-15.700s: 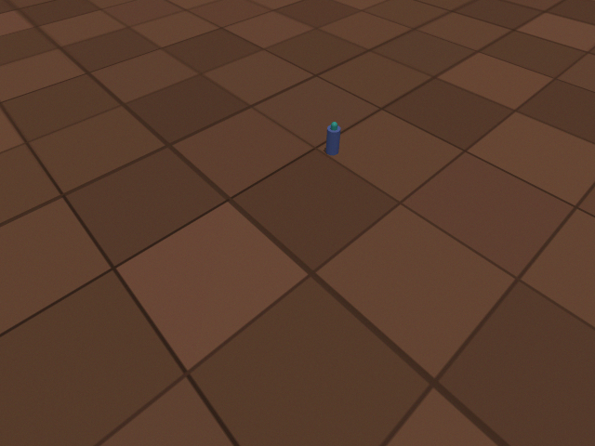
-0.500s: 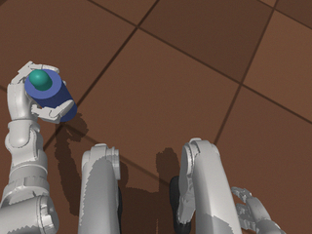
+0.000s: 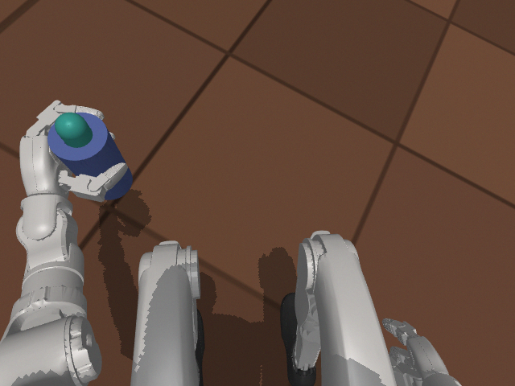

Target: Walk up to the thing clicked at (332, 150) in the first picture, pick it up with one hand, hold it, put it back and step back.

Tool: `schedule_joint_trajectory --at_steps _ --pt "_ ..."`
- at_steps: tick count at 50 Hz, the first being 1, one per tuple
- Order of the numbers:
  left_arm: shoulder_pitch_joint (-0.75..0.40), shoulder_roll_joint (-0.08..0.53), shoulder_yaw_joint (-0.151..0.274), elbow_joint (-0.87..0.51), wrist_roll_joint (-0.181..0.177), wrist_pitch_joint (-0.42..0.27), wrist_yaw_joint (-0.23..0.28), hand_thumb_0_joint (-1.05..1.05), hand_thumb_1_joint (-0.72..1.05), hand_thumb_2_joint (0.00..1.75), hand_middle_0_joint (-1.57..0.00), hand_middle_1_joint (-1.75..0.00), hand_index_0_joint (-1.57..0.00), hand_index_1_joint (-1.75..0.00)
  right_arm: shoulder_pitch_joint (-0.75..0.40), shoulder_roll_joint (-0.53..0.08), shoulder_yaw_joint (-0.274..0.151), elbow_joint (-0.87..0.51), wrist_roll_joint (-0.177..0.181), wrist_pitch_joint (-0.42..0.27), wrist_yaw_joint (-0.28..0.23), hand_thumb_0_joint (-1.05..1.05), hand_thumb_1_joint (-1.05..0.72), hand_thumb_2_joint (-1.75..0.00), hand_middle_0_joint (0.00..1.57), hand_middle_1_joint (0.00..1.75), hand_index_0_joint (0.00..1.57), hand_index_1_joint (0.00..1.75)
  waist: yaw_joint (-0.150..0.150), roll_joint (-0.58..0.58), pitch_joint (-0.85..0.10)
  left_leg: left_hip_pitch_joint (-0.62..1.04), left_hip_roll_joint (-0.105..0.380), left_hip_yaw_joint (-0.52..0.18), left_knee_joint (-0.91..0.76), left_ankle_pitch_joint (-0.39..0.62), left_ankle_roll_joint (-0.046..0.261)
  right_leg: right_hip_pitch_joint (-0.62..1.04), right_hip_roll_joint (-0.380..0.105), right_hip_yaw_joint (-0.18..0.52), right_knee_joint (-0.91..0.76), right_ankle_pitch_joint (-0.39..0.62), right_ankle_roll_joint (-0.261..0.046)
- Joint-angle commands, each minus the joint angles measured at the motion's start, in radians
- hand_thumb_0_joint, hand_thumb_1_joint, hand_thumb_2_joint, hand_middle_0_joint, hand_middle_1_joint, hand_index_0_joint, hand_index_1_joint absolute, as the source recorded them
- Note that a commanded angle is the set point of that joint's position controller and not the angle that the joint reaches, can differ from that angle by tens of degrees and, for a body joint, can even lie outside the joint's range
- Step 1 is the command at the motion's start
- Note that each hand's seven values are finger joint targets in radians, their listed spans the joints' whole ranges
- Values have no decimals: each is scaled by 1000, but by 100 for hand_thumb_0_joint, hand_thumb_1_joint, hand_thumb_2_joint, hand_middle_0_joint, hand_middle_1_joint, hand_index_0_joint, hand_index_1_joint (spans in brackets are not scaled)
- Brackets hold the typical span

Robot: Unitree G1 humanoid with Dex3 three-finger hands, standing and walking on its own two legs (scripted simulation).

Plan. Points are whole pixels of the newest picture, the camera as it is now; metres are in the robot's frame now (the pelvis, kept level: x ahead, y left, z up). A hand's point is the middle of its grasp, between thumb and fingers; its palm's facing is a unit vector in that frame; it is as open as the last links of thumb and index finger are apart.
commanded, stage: lift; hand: left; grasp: from the side
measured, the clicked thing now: (92, 155) +0.45 +0.24 -0.03
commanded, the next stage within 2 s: none
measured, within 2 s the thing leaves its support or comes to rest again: neither
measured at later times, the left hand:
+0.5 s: hand (62, 130) +0.42 +0.22 +0.09, palm faces +0.12 -0.99 -0.03, open 9.9 cm
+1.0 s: hand out of the picture +0.40 +0.21 +0.27, palm faces +0.16 -0.99 -0.03, open 9.9 cm
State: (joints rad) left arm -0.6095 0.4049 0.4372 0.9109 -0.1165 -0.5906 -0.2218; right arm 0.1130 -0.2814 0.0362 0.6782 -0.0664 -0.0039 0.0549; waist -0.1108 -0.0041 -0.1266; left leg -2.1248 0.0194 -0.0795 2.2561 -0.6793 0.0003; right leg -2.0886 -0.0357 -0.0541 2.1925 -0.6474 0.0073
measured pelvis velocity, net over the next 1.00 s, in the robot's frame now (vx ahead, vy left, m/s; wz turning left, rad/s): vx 0.05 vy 0.00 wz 0.04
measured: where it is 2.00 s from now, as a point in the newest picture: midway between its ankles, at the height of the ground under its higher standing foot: (245, 365)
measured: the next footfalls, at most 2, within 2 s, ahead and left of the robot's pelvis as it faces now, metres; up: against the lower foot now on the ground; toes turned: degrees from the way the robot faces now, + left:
none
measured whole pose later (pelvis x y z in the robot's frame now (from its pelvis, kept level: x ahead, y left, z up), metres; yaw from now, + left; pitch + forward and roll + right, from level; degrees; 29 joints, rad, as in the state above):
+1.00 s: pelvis +0.05 +0.00 +0.23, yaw +2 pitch +22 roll -3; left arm -0.17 0.26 0.21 0.31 -0.19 -0.26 -0.07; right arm 0.17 -0.23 0.00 0.61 0.05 -0.07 -0.04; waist -0.04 0.02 -0.17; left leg -1.27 0.04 -0.05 1.49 -0.61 0.00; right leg -1.24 -0.02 -0.06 1.43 -0.57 0.01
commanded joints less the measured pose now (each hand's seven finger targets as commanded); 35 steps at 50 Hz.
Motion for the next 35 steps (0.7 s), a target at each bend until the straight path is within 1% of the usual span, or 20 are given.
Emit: schedule_joint_trajectory --at_steps 1,2,5,10,11,12,14,15,16,17,20,22,23,25,26,27,28,31,34,35 --pt "-318 275 62 -295 -53 -90 -15 0 12 121 -131 -142 -133 -141 123 -212 -85 -51 7 -22 -23 0 -93 -90 20 30 20 30 28 185 -706 482 -24 46 -320 96 21 381 34 -21 -254 111 -47" --pt "-330 250 29 -333 -55 -88 -21 0 12 121 -131 -142 -133 -141 115 -208 -86 -60 11 -23 -24 0 -93 -90 20 30 20 30 19 195 -692 483 -24 43 -335 82 21 366 32 -21 -259 97 -49" --pt "-312 242 36 -368 -72 -70 -21 0 10 120 -130 -141 -132 -140 119 -208 -86 -62 20 -27 -28 0 -93 -90 20 30 20 30 27 212 -704 537 -21 27 -370 82 15 366 28 -21 -274 103 -52" --pt "-266 199 2 -430 -89 -22 -14 0 13 123 -131 -143 -133 -142 124 -196 -95 -78 36 -32 -40 0 -92 -90 20 30 20 30 25 152 -714 527 -26 43 -394 86 25 450 29 -4 -349 106 -47" --pt "-265 214 9 -438 -91 -15 -10 0 11 122 -130 -143 -133 -141 120 -194 -95 -79 41 -31 -43 0 -92 -90 20 30 20 30 32 149 -697 526 -24 42 -406 69 25 448 30 -1 -363 88 -48" --pt "-224 184 -10 -419 -89 -3 -11 0 14 124 -130 -144 -133 -142 117 -191 -98 -82 44 -32 -46 0 -92 -90 20 30 20 30 25 129 -666 521 -23 41 -415 61 28 456 29 1 -381 80 -44" --pt "-207 177 -13 -457 -93 14 -4 0 13 124 -131 -143 -134 -142 110 -189 -102 -88 52 -38 -50 0 -91 -90 20 30 20 30 33 123 -648 541 -20 34 -445 37 27 458 29 5 -408 60 -46" --pt "-160 161 -16 -420 -96 27 -6 0 14 124 -131 -144 -134 -142 105 -184 -100 -99 54 -38 -51 0 -92 -90 20 30 20 30 31 107 -635 529 -20 38 -448 33 30 482 29 13 -428 50 -42" --pt "-205 170 -11 -523 -109 24 -3 0 16 125 -131 -144 -134 -142 109 -184 -105 -102 57 -39 -54 0 -91 -90 20 30 20 30 42 107 -662 547 -20 41 -457 40 30 505 28 20 -446 55 -42" --pt "-193 184 -4 -541 -110 34 3 0 15 125 -131 -144 -134 -143 113 -181 -108 -106 60 -41 -57 0 -91 -90 20 30 20 30 46 110 -687 562 -21 43 -470 55 30 545 28 23 -463 66 -40" --pt "-98 148 -32 -581 -105 67 18 0 15 124 -130 -144 -134 -142 105 -173 -108 -121 72 -43 -64 0 -91 -90 20 30 20 30 58 106 -660 624 -18 32 -528 70 27 562 28 19 -499 81 -43" --pt "-68 154 -16 -639 -104 85 36 0 19 123 -129 -142 -132 -140 102 -170 -111 -130 80 -44 -70 0 -91 -90 20 30 20 30 67 115 -676 676 -14 24 -561 100 24 594 28 13 -511 115 -45" --pt "-91 141 -36 -709 -110 89 42 0 18 123 -128 -142 -132 -140 99 -166 -109 -136 84 -44 -72 0 -91 -90 20 30 20 30 68 137 -685 711 -14 20 -580 105 22 603 28 13 -522 125 -46" --pt "-30 123 -33 -746 -115 110 63 0 20 123 -128 -141 -131 -139 92 -158 -109 -150 91 -47 -77 0 -90 -90 20 30 20 30 82 137 -680 762 -10 7 -624 116 18 631 28 10 -547 136 -45" --pt "-16 97 -60 -753 -113 123 71 0 20 124 -127 -142 -130 -140 93 -154 -112 -152 92 -47 -80 0 -91 -90 20 30 20 30 66 127 -678 780 -9 15 -623 150 20 658 28 13 -569 168 -43" --pt "-13 129 -40 -798 -106 130 85 0 19 124 -127 -142 -130 -140 95 -152 -112 -160 93 -48 -83 0 -90 -90 20 30 20 30 69 108 -696 783 -11 17 -638 160 22 713 29 16 -595 177 -40" --pt "-9 132 -47 -797 -101 138 92 0 18 124 -126 -140 -129 -139 85 -150 -110 -158 96 -51 -88 0 -90 -90 20 30 20 30 71 109 -677 803 -11 18 -652 157 23 721 29 22 -612 177 -40" --pt "35 83 -108 -853 -95 168 100 0 18 123 -125 -140 -128 -139 88 -145 -114 -163 101 -54 -95 0 -90 -90 20 30 20 30 55 136 -651 894 -5 2 -717 162 16 737 29 17 -657 183 -41" --pt "109 67 -110 -863 -110 199 110 0 17 125 -126 -142 -129 -140 99 -140 -114 -155 108 -62 -102 0 -90 -90 20 30 20 30 66 120 -646 971 -4 -1 -768 211 14 810 32 14 -717 225 -37" --pt "81 43 -144 -913 -114 203 109 0 18 126 -126 -143 -129 -141 100 -134 -110 -160 108 -63 -102 0 -90 -90 20 30 20 30 52 129 -643 996 -4 -5 -792 211 12 833 33 13 -737 228 -37"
